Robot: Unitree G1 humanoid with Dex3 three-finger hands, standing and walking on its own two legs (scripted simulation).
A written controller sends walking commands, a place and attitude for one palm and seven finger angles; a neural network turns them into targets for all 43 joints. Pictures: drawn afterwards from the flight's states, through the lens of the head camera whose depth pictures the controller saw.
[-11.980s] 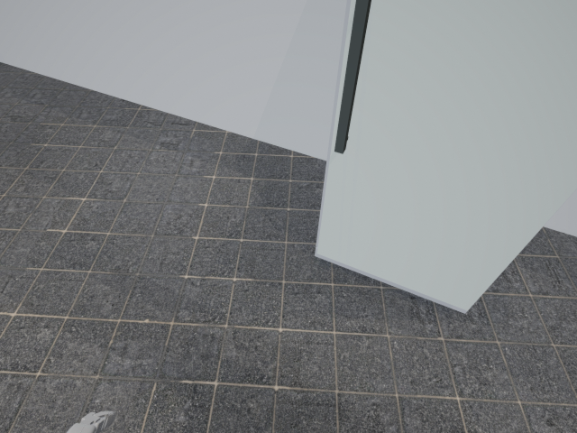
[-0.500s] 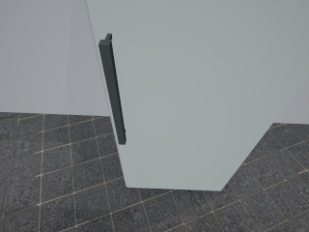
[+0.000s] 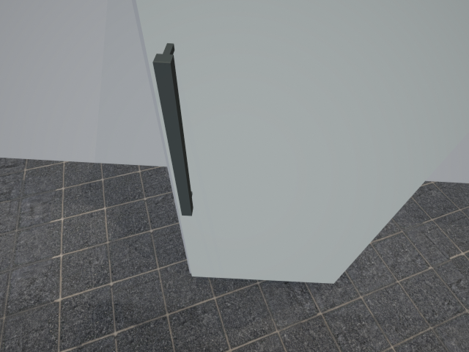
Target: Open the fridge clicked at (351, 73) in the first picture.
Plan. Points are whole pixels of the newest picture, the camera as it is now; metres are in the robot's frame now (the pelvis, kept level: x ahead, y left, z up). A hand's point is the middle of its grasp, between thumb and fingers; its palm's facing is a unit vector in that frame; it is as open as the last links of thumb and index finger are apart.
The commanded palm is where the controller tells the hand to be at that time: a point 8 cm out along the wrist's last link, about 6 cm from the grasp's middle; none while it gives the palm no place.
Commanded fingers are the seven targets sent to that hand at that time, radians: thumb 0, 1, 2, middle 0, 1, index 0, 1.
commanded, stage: look again from close up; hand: left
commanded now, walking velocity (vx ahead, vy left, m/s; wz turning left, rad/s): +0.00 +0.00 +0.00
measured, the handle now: (180, 148) +0.45 +0.14 +0.08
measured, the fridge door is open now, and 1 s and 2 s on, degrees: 0 0 0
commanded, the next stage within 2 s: raise the hand to about handle height in 0.38 s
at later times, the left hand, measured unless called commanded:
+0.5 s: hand out of the picture -0.01 +0.17 -0.18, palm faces +0.03 -0.98 -0.20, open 7.3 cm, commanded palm +0.09 +0.22 -0.07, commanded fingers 0.00 0.85 0.88 -0.20 -0.33 -0.20 -0.33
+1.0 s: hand (118, 341) +0.14 +0.19 -0.01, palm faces +0.20 -0.98 -0.07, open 9.1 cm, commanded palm +0.14 +0.24 +0.00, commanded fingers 0.00 0.27 0.63 -0.25 -0.70 -0.25 -0.70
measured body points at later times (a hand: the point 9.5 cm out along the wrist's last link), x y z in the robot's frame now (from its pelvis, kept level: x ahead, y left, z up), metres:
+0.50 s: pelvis +0.00 -0.01 +0.00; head +0.02 +0.00 +0.45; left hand -0.01 +0.22 -0.16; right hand +0.02 -0.24 -0.15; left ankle +0.01 +0.09 -0.74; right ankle -0.04 -0.14 -0.74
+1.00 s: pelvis -0.03 -0.05 -0.06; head +0.00 -0.04 +0.39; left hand +0.12 +0.24 +0.00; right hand +0.19 -0.29 -0.11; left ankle +0.01 +0.09 -0.74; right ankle -0.04 -0.14 -0.74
